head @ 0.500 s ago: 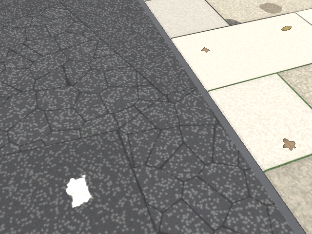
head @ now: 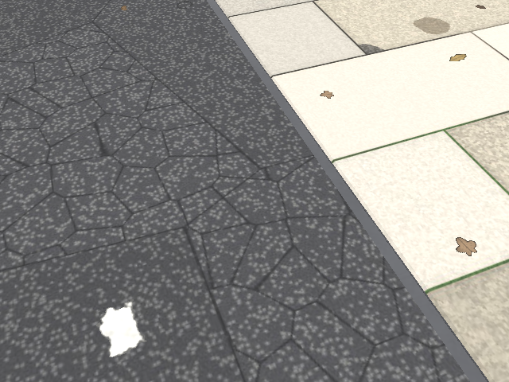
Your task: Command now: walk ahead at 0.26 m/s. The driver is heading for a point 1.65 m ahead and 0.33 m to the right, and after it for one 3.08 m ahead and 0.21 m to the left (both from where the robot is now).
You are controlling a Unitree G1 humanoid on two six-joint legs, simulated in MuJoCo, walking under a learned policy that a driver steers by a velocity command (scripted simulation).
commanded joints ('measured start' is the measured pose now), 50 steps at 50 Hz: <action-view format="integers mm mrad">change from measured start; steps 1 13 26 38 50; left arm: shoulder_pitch -36 242 194 32 -343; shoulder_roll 34 65 184 92 68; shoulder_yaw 5 7 46 61 42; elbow -68 -32 -87 -206 -395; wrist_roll -9 12 16 -16 -9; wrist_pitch -55 -76 -40 -26 -47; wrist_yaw -20 -48 -15 -12 -94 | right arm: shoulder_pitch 99 -179 -132 -153 16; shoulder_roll -188 -101 -211 -143 -216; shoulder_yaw -45 -45 -83 -61 -76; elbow -17 -171 -225 -136 -108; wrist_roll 11 7 15 -34 -13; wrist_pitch -29 -103 -84 -119 -58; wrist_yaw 6 56 72 58 15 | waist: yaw -24 52 -142 32 -74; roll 186 -96 -133 59 19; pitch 164 112 -78 64 122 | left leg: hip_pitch -60 -651 66 -27 318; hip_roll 247 111 -42 247 294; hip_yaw -386 34 125 -14 215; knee -358 528 -26 -496 -385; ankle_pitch -436 186 354 338 612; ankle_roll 191 48 115 187 131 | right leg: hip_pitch -182 385 291 -362 -499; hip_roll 35 -214 -189 -149 -87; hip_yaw -89 194 -28 92 -83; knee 96 -464 -83 507 15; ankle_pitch -9 469 1085 273 413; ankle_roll -27 -145 -75 -31 -51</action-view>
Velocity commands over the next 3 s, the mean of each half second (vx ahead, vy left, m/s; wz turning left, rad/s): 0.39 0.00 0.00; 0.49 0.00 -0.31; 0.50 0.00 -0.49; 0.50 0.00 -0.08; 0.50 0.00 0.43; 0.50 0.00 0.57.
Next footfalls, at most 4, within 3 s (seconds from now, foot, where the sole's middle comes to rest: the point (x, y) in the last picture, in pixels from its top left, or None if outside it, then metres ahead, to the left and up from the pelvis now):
0.54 left None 0.41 0.11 -0.77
1.10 right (322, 325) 0.69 -0.16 -0.77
1.60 left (290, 228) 1.04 -0.09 -0.77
2.14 right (385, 195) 1.19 -0.43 -0.77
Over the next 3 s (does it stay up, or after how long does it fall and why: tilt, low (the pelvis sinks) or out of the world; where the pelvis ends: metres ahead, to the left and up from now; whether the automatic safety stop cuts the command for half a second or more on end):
stays up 1.52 -0.30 0.02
